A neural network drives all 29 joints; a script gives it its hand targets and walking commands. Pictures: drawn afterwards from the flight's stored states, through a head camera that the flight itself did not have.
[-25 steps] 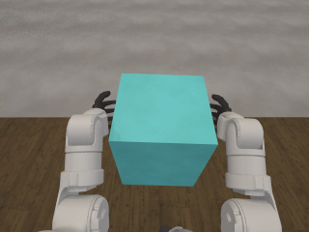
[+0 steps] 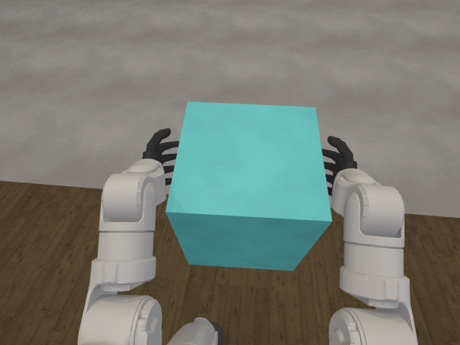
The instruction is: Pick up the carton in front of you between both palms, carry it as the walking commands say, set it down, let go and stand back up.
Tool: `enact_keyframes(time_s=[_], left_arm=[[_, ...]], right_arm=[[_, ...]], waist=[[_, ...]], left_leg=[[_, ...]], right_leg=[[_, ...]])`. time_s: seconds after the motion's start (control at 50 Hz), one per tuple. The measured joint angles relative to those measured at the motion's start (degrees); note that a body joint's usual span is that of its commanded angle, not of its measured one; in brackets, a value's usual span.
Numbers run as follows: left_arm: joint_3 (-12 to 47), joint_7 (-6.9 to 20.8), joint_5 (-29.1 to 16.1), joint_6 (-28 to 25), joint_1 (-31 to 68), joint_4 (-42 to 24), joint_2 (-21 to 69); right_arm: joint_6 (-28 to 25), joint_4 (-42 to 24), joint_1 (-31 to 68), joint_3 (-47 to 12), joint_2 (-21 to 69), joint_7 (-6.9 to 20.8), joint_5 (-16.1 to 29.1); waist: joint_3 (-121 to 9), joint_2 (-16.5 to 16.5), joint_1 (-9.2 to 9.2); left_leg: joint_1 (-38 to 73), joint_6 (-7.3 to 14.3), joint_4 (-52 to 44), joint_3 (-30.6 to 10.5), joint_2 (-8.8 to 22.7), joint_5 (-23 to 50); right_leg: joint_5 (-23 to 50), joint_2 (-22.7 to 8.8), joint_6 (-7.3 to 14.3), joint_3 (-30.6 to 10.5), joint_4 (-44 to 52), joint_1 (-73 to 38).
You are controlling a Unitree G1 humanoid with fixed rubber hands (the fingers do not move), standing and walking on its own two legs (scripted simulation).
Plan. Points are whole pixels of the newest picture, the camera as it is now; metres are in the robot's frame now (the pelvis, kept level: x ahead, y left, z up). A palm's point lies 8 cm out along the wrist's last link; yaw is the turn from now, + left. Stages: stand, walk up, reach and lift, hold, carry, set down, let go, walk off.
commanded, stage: carry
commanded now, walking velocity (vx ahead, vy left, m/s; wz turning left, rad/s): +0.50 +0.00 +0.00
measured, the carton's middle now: (245, 194) +0.37 +0.02 +0.04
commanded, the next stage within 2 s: none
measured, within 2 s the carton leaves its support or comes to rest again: neither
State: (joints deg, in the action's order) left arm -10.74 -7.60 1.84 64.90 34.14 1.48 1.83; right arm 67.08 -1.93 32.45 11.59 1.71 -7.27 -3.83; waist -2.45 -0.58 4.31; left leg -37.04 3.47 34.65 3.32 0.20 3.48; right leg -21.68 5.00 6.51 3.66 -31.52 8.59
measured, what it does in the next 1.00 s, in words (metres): goes down: left foot 0.04 m lower, then right foot 0.04 m lower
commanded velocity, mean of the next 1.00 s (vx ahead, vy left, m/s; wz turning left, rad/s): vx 0.50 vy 0.00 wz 0.00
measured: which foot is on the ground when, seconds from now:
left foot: up 0.00-0.06, down 0.08-0.62, up 0.64-1.00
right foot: down 0.00-0.06, up 0.08-0.60, down 0.62-1.00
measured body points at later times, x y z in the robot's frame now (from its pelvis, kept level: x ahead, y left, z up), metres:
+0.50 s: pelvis +0.30 +0.02 -0.03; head +0.33 +0.03 +0.42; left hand +0.67 +0.15 +0.08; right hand +0.66 -0.15 +0.08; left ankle +0.18 +0.06 -0.75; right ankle +0.45 -0.12 -0.72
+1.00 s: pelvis +0.59 -0.02 -0.06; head +0.64 -0.03 +0.38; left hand +0.94 +0.16 +0.01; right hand +0.96 -0.15 +0.00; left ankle +0.72 +0.14 -0.74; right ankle +0.51 -0.06 -0.79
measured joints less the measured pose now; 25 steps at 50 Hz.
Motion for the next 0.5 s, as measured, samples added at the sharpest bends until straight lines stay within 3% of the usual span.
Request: enact_keyframes(time_s=[0.06, 0.14, 0.18, 0.34, 0.42, 0.5], left_arm=[[0.0, 0.0, -0.4, 1.1, 1.5, 2.1, -1.2], [-0.3, 0.2, -1.4, 2.0, 4.1, 7.4, -3.7], [-0.1, 0.2, -0.9, 3.0, 3.9, 8.9, -3.2], [-0.5, 0.2, 1.6, 4.4, 2.8, 5.5, -1.2], [-1.2, 0.2, 2.0, 4.1, 2.2, 1.9, -0.6], [-2.0, 0.2, 2.2, 4.0, 1.8, 0.5, -0.4]], right_arm=[[1.0, 2.5, 2.0, 0.3, 0.0, 0.0, -0.4], [0.9, 9.0, 5.3, 0.1, 0.1, 0.0, -1.3], [1.8, 10.5, 4.7, 0.0, -0.4, 0.0, -0.7], [1.5, 8.7, 3.0, -0.3, -1.3, -0.1, 1.5], [0.8, 6.6, 3.4, -0.1, -0.9, -0.2, 1.7], [0.1, 6.8, 4.0, -0.1, -0.4, -0.2, 1.6]], waist=[[-2.1, -0.4, -0.10], [-2.4, 1.7, -3.20], [-1.9, 0.9, -4.61], [1.0, 0.6, -6.91], [1.2, 0.9, -7.55], [-0.2, 1.3, -8.14]], left_leg=[[7.6, 1.5, -9.7, 3.0, -1.9, 5.6], [8.3, 4.4, -0.3, 3.6, -3.8, -6.9], [9.7, 4.2, 0.5, 3.2, -3.8, -8.9], [18.1, 4.4, -3.9, 2.5, -3.9, -13.9], [22.5, 3.7, -5.4, 1.5, -4.1, -17.1], [27.3, 2.8, -5.7, 0.6, -4.4, -21.8]], right_leg=[[-5.7, 0.7, -0.8, -0.2, -7.9, -2.1], [-10.5, -0.2, -3.4, -2.4, -36.8, 8.8], [-7.9, -1.3, -3.5, -2.7, -42.2, 15.2], [5.0, -8.0, -5.5, -4.0, -28.3, 31.9], [13.7, -8.5, -5.2, -3.7, -20.7, 34.6], [23.1, -6.8, -4.1, -1.8, -8.4, 32.0]])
